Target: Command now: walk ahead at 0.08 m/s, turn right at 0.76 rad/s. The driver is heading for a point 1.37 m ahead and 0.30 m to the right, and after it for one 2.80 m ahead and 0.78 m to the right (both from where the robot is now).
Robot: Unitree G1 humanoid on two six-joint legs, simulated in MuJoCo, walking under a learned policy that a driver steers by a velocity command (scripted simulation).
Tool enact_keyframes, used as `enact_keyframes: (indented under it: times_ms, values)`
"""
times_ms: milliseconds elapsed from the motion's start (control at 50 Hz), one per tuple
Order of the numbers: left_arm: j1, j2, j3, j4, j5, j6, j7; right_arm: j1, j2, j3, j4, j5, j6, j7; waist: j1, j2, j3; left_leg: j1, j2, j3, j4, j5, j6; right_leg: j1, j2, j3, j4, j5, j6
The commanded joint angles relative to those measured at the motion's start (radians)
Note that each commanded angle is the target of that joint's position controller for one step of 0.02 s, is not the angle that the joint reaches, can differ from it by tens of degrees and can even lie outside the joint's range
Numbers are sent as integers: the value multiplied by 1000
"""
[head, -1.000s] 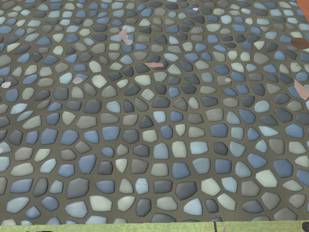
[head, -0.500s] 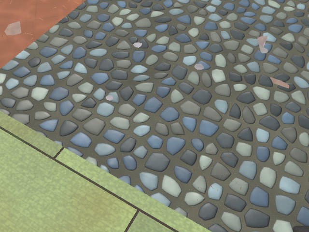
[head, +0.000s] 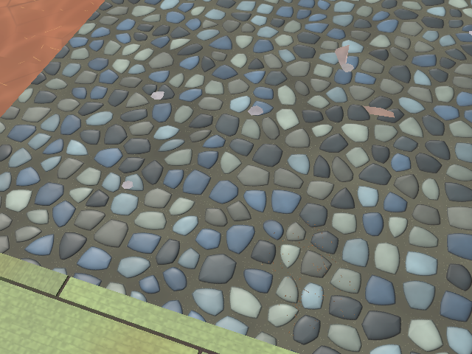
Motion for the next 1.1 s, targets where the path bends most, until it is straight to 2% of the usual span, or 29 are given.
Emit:
enact_keyframes:
  times_ms: [20, 40, 60, 80, 120, 220, 380, 420, 460, 480, 500, 520, 540, 580, 620, 660, 740, 800, 860, 900, 920, 940, 960, 980, 1000, 1020, 1040, 1080, 1100]
  values:
    - [183, 201, 77, -40, -6, -12, 26, 4, -100, -42, -52, -1, -21, 7, 54, -140, -210, -135, 93, -22, 321, 248, 12, 343, -57, 215, -244, 361, -150]
    - [275, 330, 103, -40, -1, -40, 26, -100, -33, -15, -146, -34, -41, 11, 72, -393, -247, -540, -105, -116, 586, -314, -51, 530, -269, 729, -332, 167, -371]
    - [296, 260, 80, -42, 6, -78, 10, -152, -79, -25, -141, -11, -67, 26, 125, -219, -264, -665, -92, -316, 682, -300, -25, 560, -319, 825, -442, -254, -413]
    - [260, 213, 63, -43, 2, -100, 10, -180, -115, -35, -145, 23, -90, 41, 104, -171, -158, -715, -59, -340, 653, -196, 16, 498, -297, 789, -494, -493, -366]
    - [161, 173, 40, -64, -11, -110, 25, -152, -145, -48, -112, 3, -117, 41, 37, -106, -52, -675, -34, -334, 518, -26, 26, 377, -228, 670, -501, -404, -295]
    - [212, 171, 28, -73, 8, -122, 62, -141, -94, -35, -75, -7, -148, 45, 22, -117, -41, -523, -92, -308, 261, 248, -37, 290, -117, 517, -504, -142, -258]
    - [258, 168, 25, -56, -21, -111, 68, -270, -88, -19, -116, 20, -175, 63, 65, -212, 28, -325, -143, -314, -41, 258, -78, 161, -70, 549, -444, -78, -227]
    - [231, 167, 25, -63, -24, -108, 68, -233, -124, -31, -116, 30, -186, 65, 35, -247, 13, -218, -136, -320, -69, 242, -63, 157, -87, 591, -415, 6, -212]
    - [180, 146, 15, -82, -10, -106, 64, -56, -186, -63, -78, 40, -192, 55, -68, -266, -72, 24, -132, -297, -105, 215, -17, 119, -66, 581, -275, 246, -171]
    - [146, 110, 0, -102, 14, -109, 57, 157, -226, -82, -35, 37, -190, 42, -169, -218, -220, 317, -54, -353, -70, 196, 26, 7, 4, 507, -3, 294, -125]
    - [186, -5, -35, -138, 40, -114, 52, 375, -284, -87, -12, 5, -177, 33, -193, 28, -451, 690, 171, -679, -89, -186, 112, -229, 108, 399, 375, -36, -85]
    - [282, -11, -46, -176, -42, -130, 56, 359, -301, -84, 4, -15, -176, 54, -110, 425, -466, 748, 339, -1184, -292, -535, 215, -490, 111, 324, 665, -231, -61]
    - [224, 96, -27, -145, -61, -128, 58, 257, -198, -60, -29, -4, -169, 52, -130, 295, -289, 626, 312, -1079, -319, -558, 187, -580, 32, 290, 753, -121, -56]
    - [84, 116, -20, -143, -8, -127, 47, 251, -137, -40, -1, -10, -148, 31, -138, 57, -125, 404, 236, -752, -303, -188, 155, -537, -36, 244, 717, -2, -62]
    - [43, 64, -26, -161, -14, -124, 29, 242, -80, -15, 34, -30, -147, 28, -90, 70, -27, 252, 176, -597, -344, -35, 156, -484, -69, 248, 663, 39, -73]
    - [27, 3, -46, -170, -26, -117, 17, 262, -35, 2, 68, -11, -151, 35, -61, 75, 18, 189, 157, -523, -379, 12, 175, -505, -64, 251, 634, 15, -81]
    - [-82, -1, -70, -215, 12, -141, -8, 241, -100, 1, 86, 9, -144, 26, 4, 15, 107, 82, 139, -427, -476, 142, 221, -531, -74, 189, 364, 166, -52]
    - [-233, 1, -78, -245, 18, -178, -35, 308, -165, -12, 102, 28, -146, 18, -47, -30, 129, -10, 124, -357, -564, 267, 204, -271, -23, 101, 100, 318, -36]
    - [-157, 91, -31, -229, 2, -188, -27, 365, -224, -14, 127, 16, -135, 19, 26, 56, -6, 151, 152, -325, -379, 776, 161, -24, 61, 83, -17, 265, -61]
    - [192, 169, 23, -153, -6, -161, 7, 349, -235, -5, 127, -8, -126, 18, 245, 118, -220, -31, 90, -279, 93, 922, 98, 486, 63, 81, 10, 184, -79]
    - [383, 259, 46, -111, 7, -143, 36, 377, -94, 34, 97, -43, -132, 19, 263, -47, -385, -277, 11, -301, 499, 365, 54, 794, -184, 372, 47, -24, -95]
    - [379, 304, 39, -101, 57, -157, 22, 516, 26, 64, 61, 31, -154, 21, 140, -411, -611, -399, -101, -406, 820, -95, 58, 861, -363, 917, -280, -457, -208]
    - [328, 204, 20, -95, 47, -162, 11, 415, -62, 39, 52, 79, -157, 17, 146, -297, -455, -529, -67, -422, 929, -51, 59, 758, -346, 977, -424, -564, -193]
    - [274, 147, 7, -74, 35, -167, 11, 313, -75, 32, 25, 90, -150, 12, 133, -219, -261, -624, -30, -375, 952, 13, 54, 634, -332, 810, -411, -435, -179]
    - [221, 115, 1, -51, 39, -173, 6, 270, -58, 37, 20, 66, -138, 8, 90, -122, -165, -597, 21, -358, 911, 69, 53, 476, -315, 653, -399, -229, -178]
    - [171, 72, -5, -34, 53, -181, 4, 261, -54, 29, 23, 42, -121, 11, 41, -116, -121, -535, 60, -360, 856, 112, 56, 349, -273, 519, -401, -103, -171]
    - [130, 37, -9, -20, 61, -187, 5, 290, -37, 26, 31, 45, -98, 22, -1, -155, -102, -468, 86, -369, 830, 132, 54, 265, -253, 419, -418, -30, -168]
    - [70, -11, -13, 10, 37, -195, 7, 258, -9, 25, 29, 49, -53, 31, -29, -140, -28, -458, 108, -355, 779, 110, 59, 198, -215, 234, -476, 102, -138]
    - [57, 11, -7, 19, 33, -201, 11, 234, 7, 29, 9, 43, -40, 33, -45, -149, 11, -482, 116, -351, 761, 123, 53, 166, -236, 181, -501, 170, -140]
Keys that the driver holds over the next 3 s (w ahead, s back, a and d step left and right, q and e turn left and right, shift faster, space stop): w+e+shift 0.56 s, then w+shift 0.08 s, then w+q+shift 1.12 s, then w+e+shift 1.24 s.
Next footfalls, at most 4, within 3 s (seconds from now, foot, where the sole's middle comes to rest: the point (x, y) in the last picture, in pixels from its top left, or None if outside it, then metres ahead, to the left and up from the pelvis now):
0.48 left None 0.41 0.04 -0.76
0.90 right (428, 293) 0.59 -0.46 -0.76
1.36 left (381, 161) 1.07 -0.42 -0.76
1.80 right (401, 78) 1.49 -0.57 -0.76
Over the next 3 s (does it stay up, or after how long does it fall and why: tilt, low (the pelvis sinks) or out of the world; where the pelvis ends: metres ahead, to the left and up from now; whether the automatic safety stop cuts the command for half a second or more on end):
stays up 2.21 -0.50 0.01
